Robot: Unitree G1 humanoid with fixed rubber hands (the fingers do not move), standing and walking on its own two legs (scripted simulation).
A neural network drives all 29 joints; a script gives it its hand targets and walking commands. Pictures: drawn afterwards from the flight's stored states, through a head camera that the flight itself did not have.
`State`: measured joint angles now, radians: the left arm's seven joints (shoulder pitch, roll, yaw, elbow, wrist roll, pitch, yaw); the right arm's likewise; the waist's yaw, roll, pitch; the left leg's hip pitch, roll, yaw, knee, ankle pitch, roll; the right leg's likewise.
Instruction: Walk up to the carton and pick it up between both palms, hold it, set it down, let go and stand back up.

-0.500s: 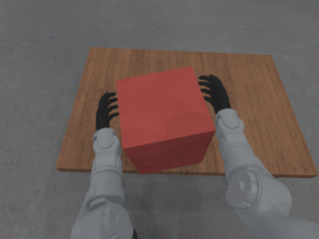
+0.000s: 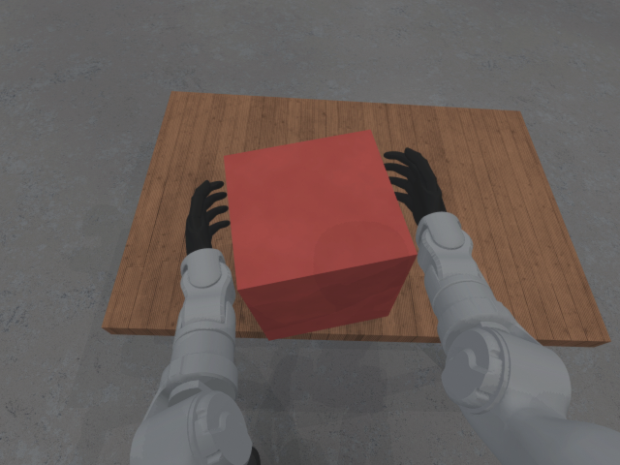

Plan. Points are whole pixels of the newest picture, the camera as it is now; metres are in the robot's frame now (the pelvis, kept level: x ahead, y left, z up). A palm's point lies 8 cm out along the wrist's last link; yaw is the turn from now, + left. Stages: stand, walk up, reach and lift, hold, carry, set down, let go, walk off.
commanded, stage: set down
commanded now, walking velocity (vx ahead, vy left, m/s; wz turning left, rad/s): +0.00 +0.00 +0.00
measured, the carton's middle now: (315, 244) +0.43 +0.05 -0.06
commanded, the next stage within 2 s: none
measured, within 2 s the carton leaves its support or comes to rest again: rests again in 0.10 s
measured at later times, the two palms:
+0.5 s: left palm (211, 238) +0.40 +0.20 -0.01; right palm (425, 217) +0.46 -0.10 +0.01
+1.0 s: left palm (169, 240) +0.38 +0.25 -0.01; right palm (451, 203) +0.49 -0.14 +0.01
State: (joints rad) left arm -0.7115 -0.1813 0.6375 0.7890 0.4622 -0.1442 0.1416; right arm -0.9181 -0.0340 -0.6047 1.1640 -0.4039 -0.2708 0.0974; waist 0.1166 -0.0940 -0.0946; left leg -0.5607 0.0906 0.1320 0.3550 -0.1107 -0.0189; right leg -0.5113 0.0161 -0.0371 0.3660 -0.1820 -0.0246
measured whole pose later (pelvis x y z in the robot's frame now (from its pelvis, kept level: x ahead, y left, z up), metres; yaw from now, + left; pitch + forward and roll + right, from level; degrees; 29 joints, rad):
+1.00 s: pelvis -0.03 +0.00 -0.04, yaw -1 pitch +33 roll -2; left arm -0.99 0.18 0.04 1.39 -0.28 -0.34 0.14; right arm -1.19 -0.39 0.12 1.59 0.32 -0.33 0.10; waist 0.22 -0.02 -0.30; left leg -1.06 0.12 0.04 0.71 -0.21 -0.04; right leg -0.99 0.05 -0.05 0.70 -0.27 -0.03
